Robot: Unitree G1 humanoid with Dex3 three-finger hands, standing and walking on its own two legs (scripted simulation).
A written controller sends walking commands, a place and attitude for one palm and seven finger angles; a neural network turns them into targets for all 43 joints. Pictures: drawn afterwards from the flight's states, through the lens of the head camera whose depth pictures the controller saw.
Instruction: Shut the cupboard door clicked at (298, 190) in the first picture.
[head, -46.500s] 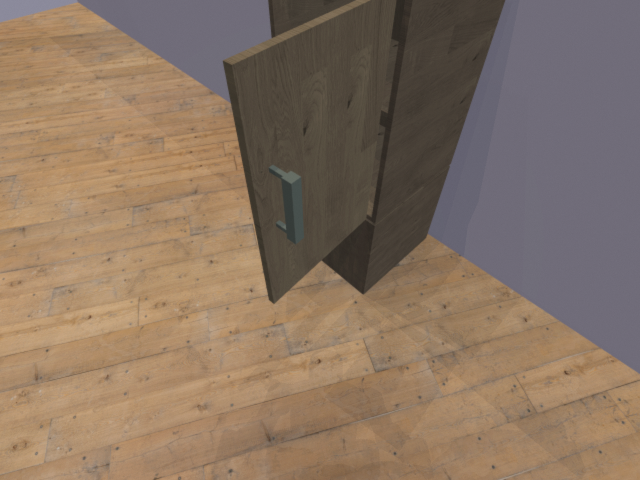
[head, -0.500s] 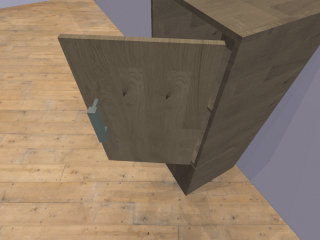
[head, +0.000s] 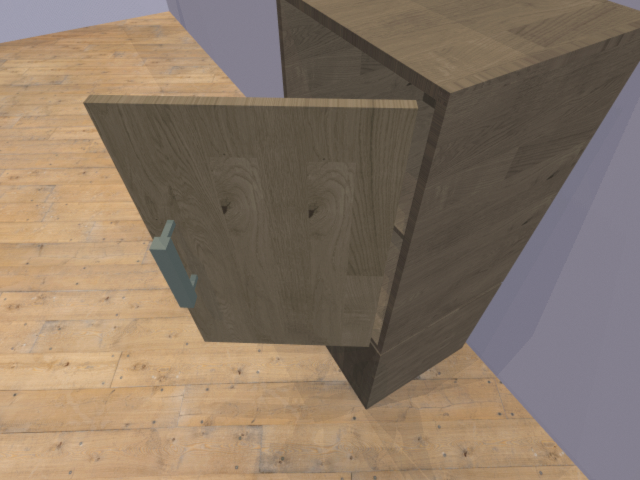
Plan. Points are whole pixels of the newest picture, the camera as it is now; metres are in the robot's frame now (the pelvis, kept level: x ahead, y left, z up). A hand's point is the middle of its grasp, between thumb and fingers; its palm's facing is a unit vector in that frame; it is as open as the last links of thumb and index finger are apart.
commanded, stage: come to a stop and stand still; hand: left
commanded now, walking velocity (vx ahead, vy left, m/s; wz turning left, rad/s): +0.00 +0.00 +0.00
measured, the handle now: (179, 265) +0.42 +0.25 -0.02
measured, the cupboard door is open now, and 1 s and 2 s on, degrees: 58 58 58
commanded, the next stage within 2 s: look again from close up in 0.12 s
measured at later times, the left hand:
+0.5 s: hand out of the picture +0.01 +0.19 -0.17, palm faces +0.01 -0.97 -0.22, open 7.4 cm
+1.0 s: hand (158, 446) +0.17 +0.21 -0.05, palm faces +0.25 -0.96 -0.14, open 7.3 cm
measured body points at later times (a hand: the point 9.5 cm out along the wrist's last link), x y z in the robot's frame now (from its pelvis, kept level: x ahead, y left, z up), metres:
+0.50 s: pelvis +0.01 +0.00 +0.00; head +0.03 +0.01 +0.45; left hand +0.01 +0.24 -0.15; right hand +0.06 -0.23 -0.15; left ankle +0.00 +0.13 -0.74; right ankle -0.07 -0.10 -0.74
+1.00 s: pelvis -0.01 +0.01 -0.01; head +0.01 +0.00 +0.44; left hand +0.15 +0.26 -0.03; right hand +0.09 -0.24 -0.13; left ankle +0.00 +0.13 -0.74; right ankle -0.06 -0.10 -0.73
